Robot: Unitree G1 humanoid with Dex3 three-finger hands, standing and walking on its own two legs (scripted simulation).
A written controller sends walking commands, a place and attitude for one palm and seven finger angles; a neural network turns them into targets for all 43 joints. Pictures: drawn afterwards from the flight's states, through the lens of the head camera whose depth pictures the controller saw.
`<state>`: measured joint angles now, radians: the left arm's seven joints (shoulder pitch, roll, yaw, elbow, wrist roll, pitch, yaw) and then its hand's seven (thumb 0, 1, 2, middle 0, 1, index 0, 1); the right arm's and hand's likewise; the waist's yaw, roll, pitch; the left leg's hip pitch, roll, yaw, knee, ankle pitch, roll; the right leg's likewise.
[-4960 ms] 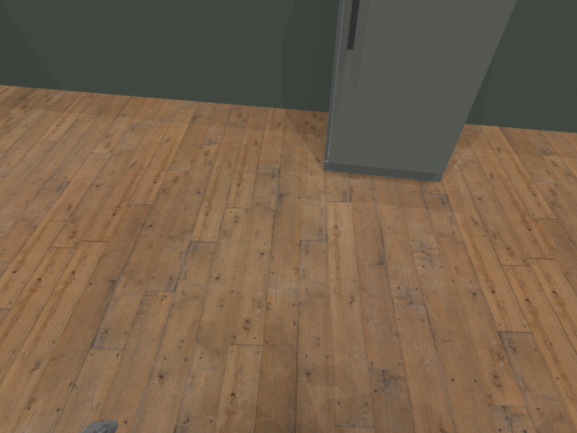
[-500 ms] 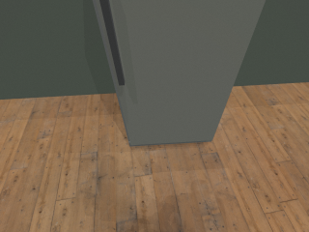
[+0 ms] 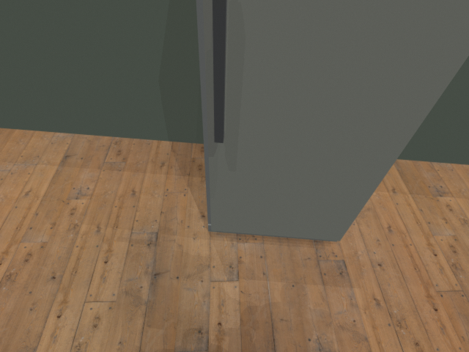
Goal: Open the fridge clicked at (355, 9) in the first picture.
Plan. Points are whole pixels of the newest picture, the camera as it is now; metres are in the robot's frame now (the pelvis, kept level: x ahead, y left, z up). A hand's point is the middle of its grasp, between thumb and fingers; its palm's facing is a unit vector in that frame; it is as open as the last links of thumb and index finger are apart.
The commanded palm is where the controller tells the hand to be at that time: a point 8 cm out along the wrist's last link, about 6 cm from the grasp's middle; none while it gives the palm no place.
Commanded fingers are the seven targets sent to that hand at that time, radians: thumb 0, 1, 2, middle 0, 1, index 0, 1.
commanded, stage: take the last steps up to it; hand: left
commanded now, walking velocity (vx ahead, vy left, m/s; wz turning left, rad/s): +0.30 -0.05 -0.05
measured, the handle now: (220, 57) +0.67 +0.11 +0.16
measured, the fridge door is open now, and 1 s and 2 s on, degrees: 0 0 0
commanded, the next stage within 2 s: come to a stop and stand still in 0.38 s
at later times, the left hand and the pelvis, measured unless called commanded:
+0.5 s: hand (180, 299) +0.24 +0.14 -0.15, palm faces +0.05 -0.97 -0.23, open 7.2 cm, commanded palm none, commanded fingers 0.00 0.90 0.90 -0.20 -0.30 -0.20 -0.30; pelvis +0.17 -0.05 +0.01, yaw +0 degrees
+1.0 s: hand (174, 297) +0.25 +0.15 -0.17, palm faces +0.05 -0.96 -0.28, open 7.4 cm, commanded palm none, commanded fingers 0.00 0.90 0.90 -0.20 -0.30 -0.20 -0.30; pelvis +0.18 -0.05 +0.00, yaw -2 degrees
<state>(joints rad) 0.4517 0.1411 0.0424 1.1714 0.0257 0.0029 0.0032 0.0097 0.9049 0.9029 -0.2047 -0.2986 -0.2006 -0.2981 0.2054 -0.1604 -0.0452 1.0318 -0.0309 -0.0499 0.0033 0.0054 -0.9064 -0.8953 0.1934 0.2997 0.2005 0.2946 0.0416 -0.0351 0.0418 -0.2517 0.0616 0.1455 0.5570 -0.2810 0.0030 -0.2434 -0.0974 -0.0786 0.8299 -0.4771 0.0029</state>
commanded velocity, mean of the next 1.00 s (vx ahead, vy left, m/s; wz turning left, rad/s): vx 0.01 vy -0.01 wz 0.00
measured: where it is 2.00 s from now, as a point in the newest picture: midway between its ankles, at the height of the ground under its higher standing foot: outside the picture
